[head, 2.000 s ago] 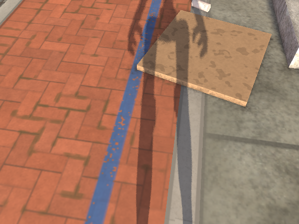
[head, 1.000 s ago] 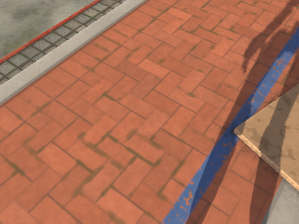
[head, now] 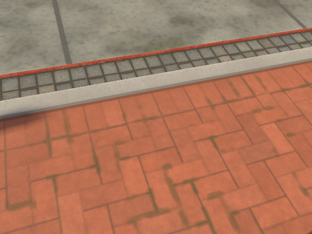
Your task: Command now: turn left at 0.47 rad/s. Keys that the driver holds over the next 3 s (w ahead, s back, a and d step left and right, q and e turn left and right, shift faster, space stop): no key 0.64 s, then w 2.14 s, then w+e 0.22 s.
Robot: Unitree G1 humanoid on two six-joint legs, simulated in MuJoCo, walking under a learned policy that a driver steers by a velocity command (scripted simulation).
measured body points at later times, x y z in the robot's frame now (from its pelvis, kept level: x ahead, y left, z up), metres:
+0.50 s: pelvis +0.00 -0.02 +0.00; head +0.01 -0.03 +0.45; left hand +0.10 +0.24 -0.11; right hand +0.11 -0.27 -0.13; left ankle +0.01 +0.08 -0.74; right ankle +0.00 -0.12 -0.74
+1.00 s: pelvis +0.07 +0.01 +0.00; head +0.07 +0.03 +0.45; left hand +0.09 +0.28 -0.14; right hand +0.10 -0.26 -0.13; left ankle +0.04 +0.09 -0.74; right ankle +0.01 -0.11 -0.70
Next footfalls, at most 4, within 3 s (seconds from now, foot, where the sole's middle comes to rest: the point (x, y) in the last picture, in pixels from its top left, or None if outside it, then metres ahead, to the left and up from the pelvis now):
0.30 right None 0.04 -0.12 -0.78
1.36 right None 0.43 -0.07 -0.78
1.90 left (123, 178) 0.72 0.12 -0.78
2.46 right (158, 128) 1.03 -0.04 -0.78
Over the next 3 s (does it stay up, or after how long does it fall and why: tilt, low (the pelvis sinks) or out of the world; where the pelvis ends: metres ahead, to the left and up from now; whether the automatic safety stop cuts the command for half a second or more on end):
stays up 1.13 0.05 -0.01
